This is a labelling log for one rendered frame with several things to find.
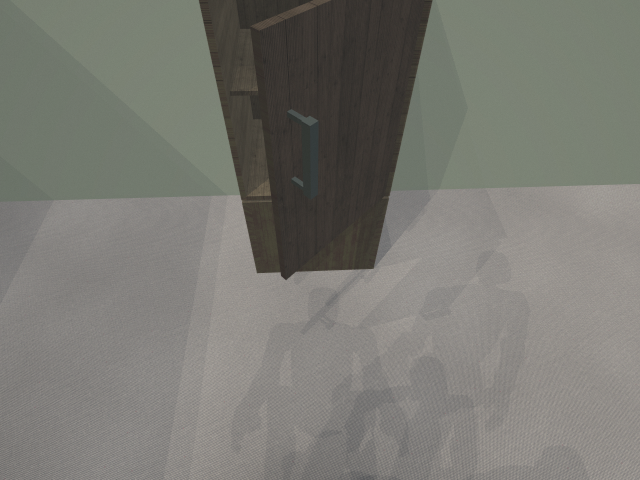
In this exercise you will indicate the cupboard door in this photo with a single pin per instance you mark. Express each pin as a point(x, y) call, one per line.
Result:
point(345, 63)

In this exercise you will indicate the handle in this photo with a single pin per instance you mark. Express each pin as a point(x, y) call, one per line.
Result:
point(310, 132)

